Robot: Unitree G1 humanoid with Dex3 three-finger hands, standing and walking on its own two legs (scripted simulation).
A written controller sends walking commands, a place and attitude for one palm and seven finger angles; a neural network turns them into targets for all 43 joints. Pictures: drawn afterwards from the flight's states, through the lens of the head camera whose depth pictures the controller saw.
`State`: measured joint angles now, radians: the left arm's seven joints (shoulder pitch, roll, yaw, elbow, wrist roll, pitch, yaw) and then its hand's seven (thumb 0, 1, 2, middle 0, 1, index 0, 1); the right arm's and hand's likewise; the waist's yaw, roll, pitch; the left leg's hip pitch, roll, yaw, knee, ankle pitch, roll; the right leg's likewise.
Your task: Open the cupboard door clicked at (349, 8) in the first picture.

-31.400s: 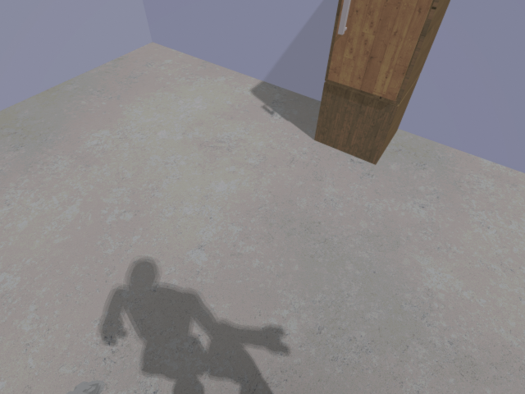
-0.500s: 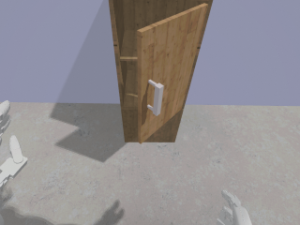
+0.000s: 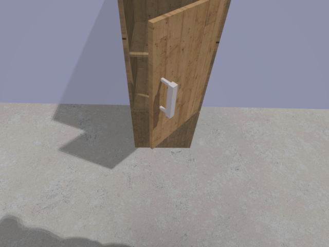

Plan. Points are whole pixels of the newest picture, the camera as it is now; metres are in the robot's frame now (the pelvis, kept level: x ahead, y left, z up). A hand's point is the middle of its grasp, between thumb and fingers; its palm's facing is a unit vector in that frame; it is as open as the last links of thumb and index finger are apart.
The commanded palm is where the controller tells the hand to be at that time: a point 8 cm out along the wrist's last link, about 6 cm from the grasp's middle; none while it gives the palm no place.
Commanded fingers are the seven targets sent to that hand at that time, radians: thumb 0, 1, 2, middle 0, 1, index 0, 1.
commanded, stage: let the arm hang, fingers relaxed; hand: left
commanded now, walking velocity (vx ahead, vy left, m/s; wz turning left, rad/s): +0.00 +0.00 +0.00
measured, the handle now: (166, 98) +0.59 +0.02 -0.02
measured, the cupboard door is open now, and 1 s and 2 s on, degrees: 45 45 45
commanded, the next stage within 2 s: look to check the result in 0.72 s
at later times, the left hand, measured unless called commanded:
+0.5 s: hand out of the picture +0.01 +0.16 -0.17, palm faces +0.05 -0.98 -0.19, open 7.4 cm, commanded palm none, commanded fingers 0.00 0.90 0.90 -0.20 -0.30 -0.20 -0.30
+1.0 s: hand out of the picture +0.02 +0.16 -0.17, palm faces +0.05 -0.98 -0.19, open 7.4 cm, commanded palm none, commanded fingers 0.00 0.90 0.90 -0.20 -0.30 -0.20 -0.30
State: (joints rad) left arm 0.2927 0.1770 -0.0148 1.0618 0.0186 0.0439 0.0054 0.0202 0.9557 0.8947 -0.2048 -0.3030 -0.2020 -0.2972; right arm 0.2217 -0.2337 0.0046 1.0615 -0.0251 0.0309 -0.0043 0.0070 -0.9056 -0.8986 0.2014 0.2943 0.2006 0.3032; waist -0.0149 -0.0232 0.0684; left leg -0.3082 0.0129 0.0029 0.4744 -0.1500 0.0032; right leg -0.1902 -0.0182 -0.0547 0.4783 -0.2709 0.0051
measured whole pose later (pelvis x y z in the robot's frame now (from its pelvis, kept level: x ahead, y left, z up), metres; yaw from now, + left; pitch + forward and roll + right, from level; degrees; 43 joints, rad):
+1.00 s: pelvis +0.03 -0.01 +0.00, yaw +1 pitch -1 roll +0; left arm 0.27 0.14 0.02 1.15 0.01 0.00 0.03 0.01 0.91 0.90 -0.20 -0.30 -0.20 -0.30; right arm 0.23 -0.15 -0.01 1.15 -0.02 0.01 -0.03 0.01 -0.91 -0.90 0.20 0.29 0.20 0.30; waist -0.01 0.01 0.07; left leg -0.23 0.01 -0.01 0.43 -0.17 -0.01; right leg -0.10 -0.02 -0.07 0.42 -0.30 0.00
